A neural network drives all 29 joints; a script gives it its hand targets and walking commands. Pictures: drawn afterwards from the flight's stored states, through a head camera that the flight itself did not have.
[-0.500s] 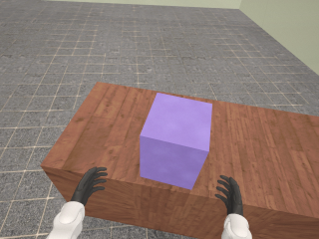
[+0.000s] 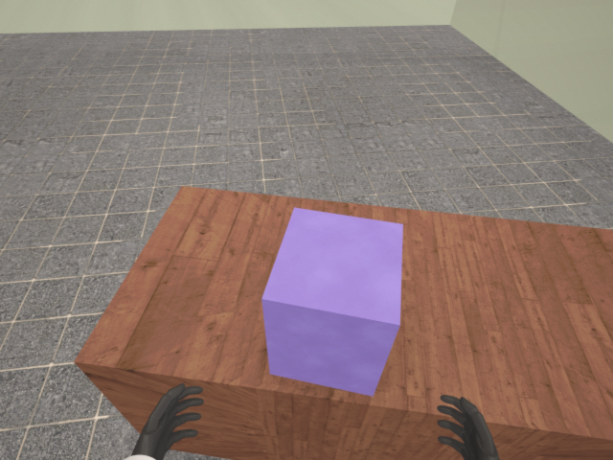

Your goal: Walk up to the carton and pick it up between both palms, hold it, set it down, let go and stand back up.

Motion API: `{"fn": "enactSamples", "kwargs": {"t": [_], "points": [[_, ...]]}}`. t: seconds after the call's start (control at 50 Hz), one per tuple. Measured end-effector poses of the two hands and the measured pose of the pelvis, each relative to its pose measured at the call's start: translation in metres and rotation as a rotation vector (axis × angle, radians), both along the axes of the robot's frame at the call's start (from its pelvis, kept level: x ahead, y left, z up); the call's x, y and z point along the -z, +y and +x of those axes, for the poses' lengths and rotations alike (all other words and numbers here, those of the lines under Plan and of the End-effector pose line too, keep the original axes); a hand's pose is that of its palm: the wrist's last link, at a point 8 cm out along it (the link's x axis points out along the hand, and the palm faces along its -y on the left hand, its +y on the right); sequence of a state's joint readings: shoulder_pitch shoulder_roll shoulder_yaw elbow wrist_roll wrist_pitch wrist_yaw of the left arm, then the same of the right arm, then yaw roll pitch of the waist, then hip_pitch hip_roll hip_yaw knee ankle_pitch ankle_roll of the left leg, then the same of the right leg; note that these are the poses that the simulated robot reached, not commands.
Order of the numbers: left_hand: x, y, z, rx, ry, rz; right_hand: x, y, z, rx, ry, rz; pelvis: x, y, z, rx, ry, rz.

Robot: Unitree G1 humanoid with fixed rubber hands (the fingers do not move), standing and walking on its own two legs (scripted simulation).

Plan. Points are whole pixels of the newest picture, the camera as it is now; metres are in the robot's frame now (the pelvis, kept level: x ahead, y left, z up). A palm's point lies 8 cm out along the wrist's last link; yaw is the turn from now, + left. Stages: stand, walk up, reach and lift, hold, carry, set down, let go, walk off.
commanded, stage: set down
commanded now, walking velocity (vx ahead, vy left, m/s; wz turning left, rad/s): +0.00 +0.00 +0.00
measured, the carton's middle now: (333, 302) +0.43 -0.03 -0.10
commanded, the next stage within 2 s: let go in 0.56 s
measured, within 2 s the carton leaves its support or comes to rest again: neither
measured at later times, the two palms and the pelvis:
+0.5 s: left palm out of the picture +0.14 +0.23 -0.07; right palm out of the picture +0.15 -0.21 -0.07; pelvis -0.01 +0.00 +0.00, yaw +1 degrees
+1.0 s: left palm out of the picture +0.13 +0.21 -0.07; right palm out of the picture +0.13 -0.24 -0.08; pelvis -0.02 -0.02 +0.00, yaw +0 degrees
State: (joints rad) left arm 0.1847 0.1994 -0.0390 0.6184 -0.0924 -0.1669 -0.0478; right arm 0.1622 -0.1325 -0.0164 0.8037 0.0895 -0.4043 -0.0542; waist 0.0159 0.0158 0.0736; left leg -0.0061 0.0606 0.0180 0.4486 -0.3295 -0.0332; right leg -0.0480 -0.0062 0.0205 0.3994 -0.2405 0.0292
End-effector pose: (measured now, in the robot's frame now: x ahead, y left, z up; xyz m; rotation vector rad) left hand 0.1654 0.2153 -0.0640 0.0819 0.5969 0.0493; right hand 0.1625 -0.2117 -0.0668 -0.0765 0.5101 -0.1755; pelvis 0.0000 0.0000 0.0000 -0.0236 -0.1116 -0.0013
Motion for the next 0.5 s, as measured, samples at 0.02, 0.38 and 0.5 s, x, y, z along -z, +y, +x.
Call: {"fn": "enactSamples", "kwargs": {"t": [0.02,0.38,0.5], "points": [[0.001,0.000,-0.002,-0.003,0.010,0.002,0.000,-0.001,0.000,-0.005,0.007,-0.004,0.000,0.000,0.001,0.000,-0.002,0.000],[0.005,0.012,-0.022,-0.042,0.077,0.030,-0.004,0.003,-0.005,-0.034,0.062,-0.026,-0.003,-0.001,-0.004,-0.024,-0.021,-0.005],[0.006,0.010,-0.028,-0.050,0.105,0.036,0.000,-0.001,-0.015,-0.041,0.091,-0.032,-0.003,0.000,-0.010,-0.020,-0.025,-0.002]]}}
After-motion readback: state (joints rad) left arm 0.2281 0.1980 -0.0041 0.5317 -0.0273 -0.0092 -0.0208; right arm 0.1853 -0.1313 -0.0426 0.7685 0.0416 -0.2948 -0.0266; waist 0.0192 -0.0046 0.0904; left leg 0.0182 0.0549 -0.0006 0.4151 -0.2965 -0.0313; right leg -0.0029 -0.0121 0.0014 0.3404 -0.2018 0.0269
